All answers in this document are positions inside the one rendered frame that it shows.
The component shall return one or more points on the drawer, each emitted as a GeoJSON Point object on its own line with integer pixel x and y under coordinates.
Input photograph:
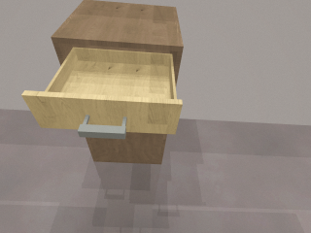
{"type": "Point", "coordinates": [108, 85]}

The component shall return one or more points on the cabinet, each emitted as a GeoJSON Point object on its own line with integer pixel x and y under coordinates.
{"type": "Point", "coordinates": [107, 25]}

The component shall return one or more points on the handle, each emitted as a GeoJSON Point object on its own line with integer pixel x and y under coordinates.
{"type": "Point", "coordinates": [102, 131]}

